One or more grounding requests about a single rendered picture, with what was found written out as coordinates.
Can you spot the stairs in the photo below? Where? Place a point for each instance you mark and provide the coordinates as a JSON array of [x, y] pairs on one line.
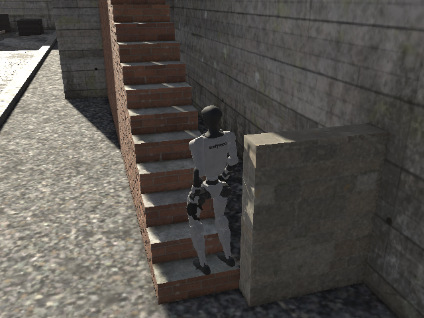
[[154, 119]]

